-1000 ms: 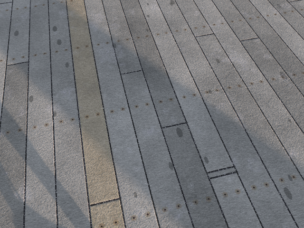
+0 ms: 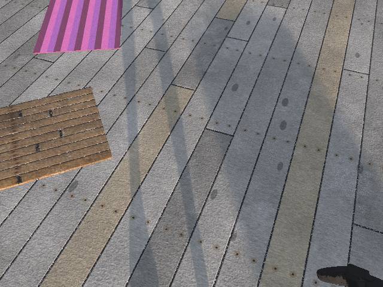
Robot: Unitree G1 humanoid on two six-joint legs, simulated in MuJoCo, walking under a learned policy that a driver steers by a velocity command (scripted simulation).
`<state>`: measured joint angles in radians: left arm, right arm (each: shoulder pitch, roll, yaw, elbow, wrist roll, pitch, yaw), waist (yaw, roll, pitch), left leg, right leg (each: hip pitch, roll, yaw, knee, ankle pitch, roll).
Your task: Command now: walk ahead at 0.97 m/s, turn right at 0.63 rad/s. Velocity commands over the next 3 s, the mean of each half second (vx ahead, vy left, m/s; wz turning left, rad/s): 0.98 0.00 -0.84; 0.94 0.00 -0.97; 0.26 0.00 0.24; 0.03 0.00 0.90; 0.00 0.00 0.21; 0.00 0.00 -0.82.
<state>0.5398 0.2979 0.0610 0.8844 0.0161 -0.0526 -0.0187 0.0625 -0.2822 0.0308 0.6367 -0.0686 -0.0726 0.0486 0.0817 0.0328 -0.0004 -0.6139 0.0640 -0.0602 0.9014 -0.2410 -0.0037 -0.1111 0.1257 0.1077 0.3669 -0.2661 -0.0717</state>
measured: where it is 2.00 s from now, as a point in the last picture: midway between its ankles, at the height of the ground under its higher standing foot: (316, 163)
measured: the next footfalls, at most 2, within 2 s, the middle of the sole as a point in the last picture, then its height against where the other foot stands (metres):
left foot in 0.16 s outside the picture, level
right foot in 0.60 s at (258, 242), level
